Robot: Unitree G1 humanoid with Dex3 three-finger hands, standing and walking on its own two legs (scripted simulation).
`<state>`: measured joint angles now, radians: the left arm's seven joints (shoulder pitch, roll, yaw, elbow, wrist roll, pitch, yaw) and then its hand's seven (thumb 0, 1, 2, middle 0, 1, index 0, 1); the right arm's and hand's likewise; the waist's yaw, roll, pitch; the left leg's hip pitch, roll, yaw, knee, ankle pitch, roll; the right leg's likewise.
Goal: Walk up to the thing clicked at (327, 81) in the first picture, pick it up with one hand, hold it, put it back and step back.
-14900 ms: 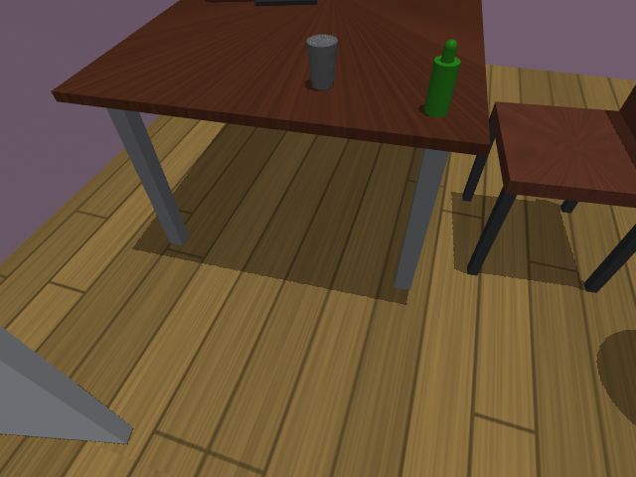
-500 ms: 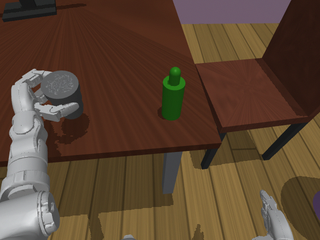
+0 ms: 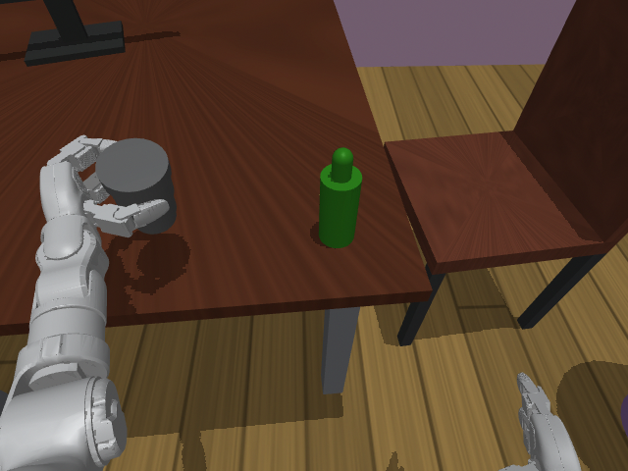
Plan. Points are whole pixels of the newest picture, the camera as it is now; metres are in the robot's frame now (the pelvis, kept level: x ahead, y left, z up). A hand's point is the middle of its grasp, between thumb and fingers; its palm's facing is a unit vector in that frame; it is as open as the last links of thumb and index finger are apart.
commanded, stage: lift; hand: left
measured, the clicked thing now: (144, 192) +0.45 +0.22 +0.13
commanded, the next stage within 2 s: hold in 1.22 s
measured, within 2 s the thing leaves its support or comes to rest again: neither
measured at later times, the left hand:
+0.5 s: hand (117, 156) +0.40 +0.21 +0.22, palm faces +0.32 -0.95 -0.02, open 10.8 cm
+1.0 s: hand (101, 151) +0.35 +0.19 +0.27, palm faces +0.29 -0.96 +0.01, open 10.8 cm
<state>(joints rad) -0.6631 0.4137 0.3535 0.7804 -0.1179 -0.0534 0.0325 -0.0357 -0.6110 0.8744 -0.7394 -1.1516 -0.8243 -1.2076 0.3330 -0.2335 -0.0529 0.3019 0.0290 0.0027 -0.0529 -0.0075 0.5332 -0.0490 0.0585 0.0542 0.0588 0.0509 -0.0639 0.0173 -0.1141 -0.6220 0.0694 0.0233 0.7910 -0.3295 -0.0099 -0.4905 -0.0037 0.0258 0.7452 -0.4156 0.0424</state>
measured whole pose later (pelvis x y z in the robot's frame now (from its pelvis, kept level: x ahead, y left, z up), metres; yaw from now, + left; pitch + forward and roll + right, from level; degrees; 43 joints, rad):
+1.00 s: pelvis -0.02 -0.01 +0.02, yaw +2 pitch -2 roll +0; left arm -0.54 0.27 0.30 0.12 -0.19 0.57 0.10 -0.01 -0.61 0.84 -0.76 -1.17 -0.82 -1.23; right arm 0.28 -0.23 -0.09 0.56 0.05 -0.17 -0.08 -0.01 0.53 -0.05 0.06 0.05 0.06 0.05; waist 0.01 0.07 -0.07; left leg -0.33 0.04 0.01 0.58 -0.22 -0.02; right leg -0.21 -0.03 0.00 0.59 -0.34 0.03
